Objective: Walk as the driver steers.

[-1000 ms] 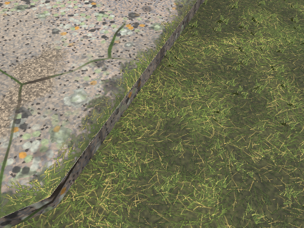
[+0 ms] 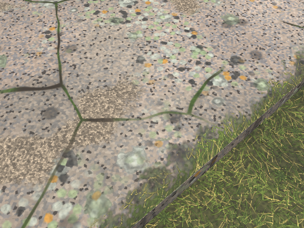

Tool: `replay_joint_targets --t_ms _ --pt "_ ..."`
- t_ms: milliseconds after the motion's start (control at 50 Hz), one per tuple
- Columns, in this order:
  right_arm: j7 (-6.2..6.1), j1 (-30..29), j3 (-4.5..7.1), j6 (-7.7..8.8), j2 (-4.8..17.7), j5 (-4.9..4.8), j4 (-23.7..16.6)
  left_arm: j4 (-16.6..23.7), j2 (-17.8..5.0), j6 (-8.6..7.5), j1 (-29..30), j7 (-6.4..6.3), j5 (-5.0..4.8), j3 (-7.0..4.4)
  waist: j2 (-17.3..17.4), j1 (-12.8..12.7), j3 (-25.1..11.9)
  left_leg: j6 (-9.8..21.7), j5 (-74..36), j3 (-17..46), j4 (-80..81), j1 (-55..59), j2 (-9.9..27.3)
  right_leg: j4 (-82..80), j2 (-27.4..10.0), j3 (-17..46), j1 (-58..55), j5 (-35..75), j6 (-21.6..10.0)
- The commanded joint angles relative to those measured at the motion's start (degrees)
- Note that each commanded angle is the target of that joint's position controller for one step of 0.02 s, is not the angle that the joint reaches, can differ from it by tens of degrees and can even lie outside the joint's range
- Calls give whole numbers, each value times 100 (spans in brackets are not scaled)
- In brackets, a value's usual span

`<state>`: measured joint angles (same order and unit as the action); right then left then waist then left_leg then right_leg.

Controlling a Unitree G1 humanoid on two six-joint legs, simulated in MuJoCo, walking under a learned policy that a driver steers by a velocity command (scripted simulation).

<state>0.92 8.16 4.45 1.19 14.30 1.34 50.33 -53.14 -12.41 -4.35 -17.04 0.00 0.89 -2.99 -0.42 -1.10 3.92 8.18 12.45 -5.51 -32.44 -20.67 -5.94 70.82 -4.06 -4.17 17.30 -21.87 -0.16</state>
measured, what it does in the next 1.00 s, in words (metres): climbs: right foot, then left foot 0.11 m higher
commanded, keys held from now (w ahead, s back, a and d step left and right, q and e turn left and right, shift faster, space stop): w+q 0.50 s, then w+e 0.50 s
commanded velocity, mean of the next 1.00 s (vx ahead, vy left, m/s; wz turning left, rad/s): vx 0.50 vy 0.00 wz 0.24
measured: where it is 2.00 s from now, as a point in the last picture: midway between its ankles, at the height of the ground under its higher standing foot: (134, 112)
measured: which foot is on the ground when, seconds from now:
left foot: down 0.00-0.42, up 0.44-0.88, down 0.90-1.00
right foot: up 0.00-0.40, down 0.42-0.92, up 0.94-1.00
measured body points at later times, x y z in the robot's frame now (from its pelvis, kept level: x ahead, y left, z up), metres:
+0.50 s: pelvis +0.25 -0.02 +0.00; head +0.28 -0.02 +0.45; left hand +0.36 +0.26 -0.09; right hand +0.37 -0.29 -0.13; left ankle +0.09 +0.04 -0.63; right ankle +0.35 -0.10 -0.72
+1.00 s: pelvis +0.46 +0.11 +0.04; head +0.47 +0.13 +0.49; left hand +0.41 +0.36 -0.10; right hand +0.71 -0.02 -0.02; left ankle +0.51 +0.22 -0.61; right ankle +0.37 -0.07 -0.59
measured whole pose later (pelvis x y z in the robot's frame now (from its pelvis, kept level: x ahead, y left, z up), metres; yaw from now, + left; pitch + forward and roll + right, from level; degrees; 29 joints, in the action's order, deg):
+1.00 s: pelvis +0.46 +0.11 +0.04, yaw +10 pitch +2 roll -1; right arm 0.1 4.4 -1.1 2.4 7.5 1.4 34.0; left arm -48.1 -11.3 -3.1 -25.3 1.3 1.6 -4.8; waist -0.5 -3.1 -0.7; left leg 3.5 26.8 -6.6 -64.2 -39.5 3.5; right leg 67.2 0.7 6.0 22.2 -13.5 -3.2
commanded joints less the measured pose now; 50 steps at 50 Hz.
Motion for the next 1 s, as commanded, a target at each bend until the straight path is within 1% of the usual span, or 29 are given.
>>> replay_joint_targets --t_ms 20,60,120,240,320,380,400,420,440,460,480,500,520,580,620,660,700,740,760,800,820,840,880,900,920,940,960,980,1000 --pt "-137 554 155 80 652 -132 -74 611 -649 -73 135 13 130 -117 -176 39 -316 959 -1827 2397 1901 1574 1700 -109 -323 582 1800 407 69" --pt "-125 621 127 216 668 -161 -77 621 -545 115 14 42 221 -99 -87 -84 -468 906 -2602 2076 1880 1356 1471 -432 -317 554 1480 406 206" --pt "-111 963 174 269 885 -128 -30 837 -479 226 450 84 213 -63 73 6 -402 805 -2738 1914 1927 1217 1265 -1012 -277 408 1700 847 352" --pt "-130 1621 175 200 910 -105 -25 1373 -518 230 1760 93 136 9 358 497 -263 500 -2631 2165 1809 1837 1147 -2488 -40 397 2214 1756 376" --pt "-184 1685 182 184 964 -37 -138 1615 -562 155 2170 67 76 74 464 589 -316 377 -3438 2324 1327 2132 1193 -3280 272 396 1844 1771 220" --pt "-180 1179 198 210 1026 36 -356 1370 -774 78 1085 -30 37 21 613 38 -695 98 -4415 2465 466 1642 1096 -3837 619 406 60 1322 -9" --pt "-127 931 203 246 1056 -47 -405 1188 -849 4 316 -76 62 -26 399 -446 -965 -8 -4715 2289 -525 1422 808 -4426 647 293 -862 1750 -85" --pt "-73 840 142 325 818 -161 -539 1048 -1130 -87 -501 -145 173 -118 44 -785 -1488 -176 -3440 2095 -1896 571 408 -4688 -46 861 -2233 1822 -239" --pt "-87 1030 -66 354 28 -217 -785 1056 -1555 -59 -770 -216 289 -173 -1170 -541 -1786 -326 1481 1361 -3453 -837 -234 -4867 -1838 2720 -3213 2918 -477" --pt "-146 1868 8 245 454 -171 -769 1165 -1759 59 -347 -166 220 -276 -1523 74 -2255 -347 1850 1287 -4522 -1370 -173 -5220 -2322 4563 -2935 1716 -1183" --pt "-180 1731 33 108 650 30 -560 1360 -1073 128 214 -116 177 -156 -495 161 -1421 -407 1436 1149 -5182 -1742 253 -5407 -2096 4096 -2182 -74 -1263" --pt "-130 1226 21 66 600 122 -667 1396 -637 148 426 -95 141 -28 -120 34 -749 -448 1165 914 -5541 -2042 362 -5566 -1694 3285 -1533 -713 -1178" --pt "-61 1023 -22 57 401 168 -775 1284 -511 114 368 -67 156 35 -198 79 -465 -454 999 859 -5686 -2200 472 -5708 -1312 2697 -1118 -531 -1039" --pt "69 762 -176 2 -12 148 -1044 683 -513 -70 -386 -14 111 36 -480 109 -301 -409 869 1083 -6225 -2743 409 -5803 -918 1997 -700 244 -1062" --pt "-29 225 -314 -27 -352 159 -1387 356 -454 -146 -881 44 76 53 -598 72 -339 -330 1250 829 -7745 -4073 353 -5689 -1083 2145 -943 310 -1379" --pt "-115 -595 -480 -13 -549 208 -1878 176 -394 -154 -1048 52 75 83 -525 122 -262 -302 1331 585 -8646 -5299 657 -5814 -1126 2278 -1007 -275 -1448" --pt "-158 -1209 -599 3 -596 232 -2328 36 -372 -171 -1120 20 58 98 -346 231 -83 -299 1275 703 -8652 -5727 975 -5927 -1012 2249 -663 -572 -1277" --pt "-136 -1738 -714 29 -634 157 -2687 -112 -401 -158 -1252 -63 19 98 -202 200 43 -399 1132 433 -7545 -5437 1140 -6246 -662 1966 -223 -485 -1135" --pt "-100 -1851 -734 29 -624 158 -2826 -141 -407 -138 -1281 -205 -26 86 -258 181 -17 -461 978 516 -6946 -5032 1239 -6398 -639 2053 -151 109 -1195" --pt "-14 -1680 -746 -1 -556 109 -2807 40 -678 -92 -1151 -317 -62 -17 -279 152 -413 -530 588 354 -5090 -3258 1313 -6937 -643 1702 -34 1555 -1266" --pt "17 -1430 -724 -11 -524 -1 -2651 200 -661 -65 -972 -259 -73 -38 -177 169 -530 -515 748 71 -4148 -2205 1178 -7021 -510 1267 172 2339 -1240" --pt "4 -1172 -715 -45 -660 -42 -2530 215 -830 -28 -999 -190 -65 -106 -544 206 -695 -454 1288 -151 -3873 -1565 960 -6876 -589 1109 -55 3310 -1251" --pt "-72 -336 -534 -30 -470 -126 -2206 241 -934 21 -1185 -64 -18 -167 -620 453 -1209 -263 1890 -324 -3271 -918 429 -5453 -692 958 -1179 6463 -1112" --pt "-122 401 -413 62 -263 -159 -2096 308 -1007 0 -1147 40 -38 -214 -759 893 -1650 -149 1677 -110 -2471 -50 229 -4182 -663 883 -1329 7588 -961" --pt "-167 1061 -207 203 252 64 -2048 539 -883 -79 -939 117 -89 -247 -514 1246 -2154 41 2210 1307 -1713 867 1021 -2351 -454 805 -641 6590 -731" --pt "-175 1425 21 229 1042 180 -1910 1248 -159 -118 -561 209 -201 -180 1746 1157 -2498 118 3131 4664 692 1749 2750 -220 680 605 1475 1212 -314" --pt "-166 1050 37 137 957 -7 -1845 1243 -85 -78 -816 245 74 -247 1393 709 -2419 155 3488 6383 1683 1609 3122 1238 807 1551 2301 583 -389" --pt "-132 426 -40 182 611 -31 -1845 1341 38 -10 -821 181 173 -261 1006 239 -1531 161 3679 5519 1480 825 3149 1902 509 1401 2651 810 -408" --pt "-94 155 -153 219 108 -29 -1640 1376 159 84 -623 135 220 -219 823 71 -582 181 3586 4386 1289 -6 2850 2161 258 846 2837 1002 -400"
